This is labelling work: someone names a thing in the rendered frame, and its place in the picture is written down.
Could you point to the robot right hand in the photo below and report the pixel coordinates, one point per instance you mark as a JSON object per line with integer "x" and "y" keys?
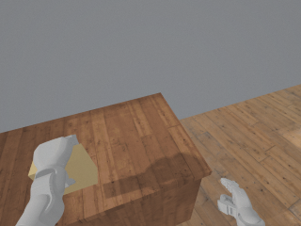
{"x": 228, "y": 204}

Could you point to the robot left hand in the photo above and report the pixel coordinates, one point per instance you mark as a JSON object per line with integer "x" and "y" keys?
{"x": 56, "y": 152}

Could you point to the table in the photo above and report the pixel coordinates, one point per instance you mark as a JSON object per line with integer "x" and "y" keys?
{"x": 149, "y": 170}

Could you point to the sponge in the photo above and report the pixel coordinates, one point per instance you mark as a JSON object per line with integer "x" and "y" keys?
{"x": 80, "y": 167}

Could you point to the robot left forearm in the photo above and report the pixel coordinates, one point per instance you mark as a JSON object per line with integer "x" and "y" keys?
{"x": 46, "y": 206}

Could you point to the robot right forearm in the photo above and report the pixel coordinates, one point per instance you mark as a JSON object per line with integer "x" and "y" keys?
{"x": 246, "y": 216}

